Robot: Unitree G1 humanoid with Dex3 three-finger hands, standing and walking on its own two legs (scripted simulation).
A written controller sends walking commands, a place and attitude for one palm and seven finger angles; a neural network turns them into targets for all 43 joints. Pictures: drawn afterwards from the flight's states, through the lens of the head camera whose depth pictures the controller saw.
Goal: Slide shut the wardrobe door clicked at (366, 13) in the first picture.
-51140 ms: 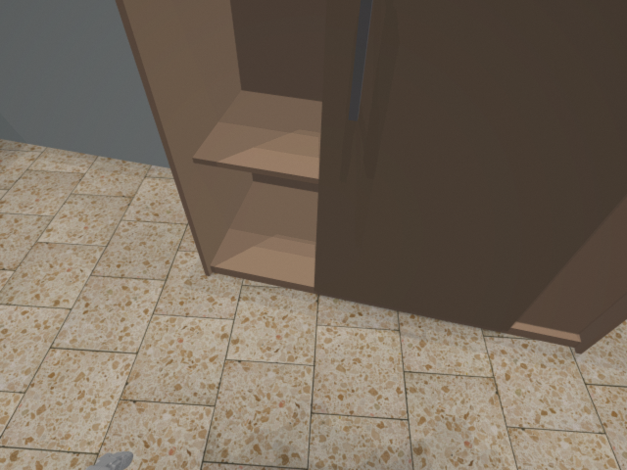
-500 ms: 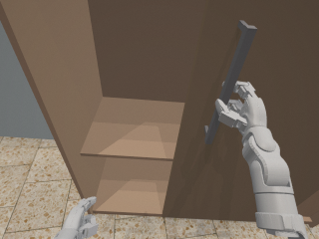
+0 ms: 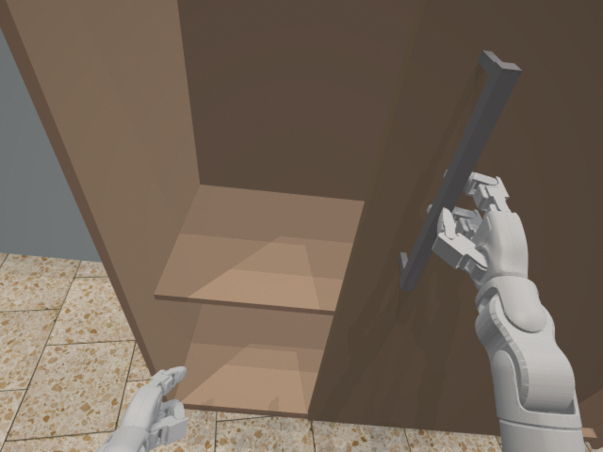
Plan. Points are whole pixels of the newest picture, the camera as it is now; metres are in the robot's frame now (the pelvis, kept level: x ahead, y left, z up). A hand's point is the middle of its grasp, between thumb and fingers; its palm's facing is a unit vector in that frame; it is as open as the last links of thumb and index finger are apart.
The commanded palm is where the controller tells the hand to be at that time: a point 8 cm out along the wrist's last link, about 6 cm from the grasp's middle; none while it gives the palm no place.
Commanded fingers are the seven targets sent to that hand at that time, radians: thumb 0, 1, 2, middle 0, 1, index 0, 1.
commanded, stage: tug the door sideways, standing still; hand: right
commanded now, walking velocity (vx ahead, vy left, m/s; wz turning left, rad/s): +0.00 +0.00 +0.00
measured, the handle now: (440, 192) +0.40 -0.13 +0.20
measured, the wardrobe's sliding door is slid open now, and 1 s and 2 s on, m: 0.42 0.41 0.26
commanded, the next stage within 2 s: step sideways, sliding the door along in 0.52 s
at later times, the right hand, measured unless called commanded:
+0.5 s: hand (440, 235) +0.33 -0.12 +0.20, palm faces +0.08 +0.99 -0.07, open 6.9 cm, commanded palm +0.31 -0.13 +0.20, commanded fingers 0.00 -0.90 -0.90 0.45 1.40 0.45 1.40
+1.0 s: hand (429, 242) +0.33 -0.11 +0.18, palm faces +0.18 +0.96 -0.21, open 7.3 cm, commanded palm +0.31 -0.11 +0.19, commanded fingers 0.00 -0.90 -0.90 0.45 1.40 0.45 1.40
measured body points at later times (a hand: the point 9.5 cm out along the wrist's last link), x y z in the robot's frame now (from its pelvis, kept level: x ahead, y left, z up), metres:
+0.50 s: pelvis +0.01 +0.00 +0.01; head -0.01 +0.04 +0.45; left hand +0.24 +0.18 -0.08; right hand +0.32 -0.17 +0.20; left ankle -0.07 +0.07 -0.73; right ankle -0.05 -0.09 -0.73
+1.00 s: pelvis -0.02 +0.03 -0.02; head -0.02 +0.08 +0.43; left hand +0.12 +0.24 -0.15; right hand +0.31 -0.16 +0.19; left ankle +0.07 +0.16 -0.73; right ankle -0.05 -0.09 -0.74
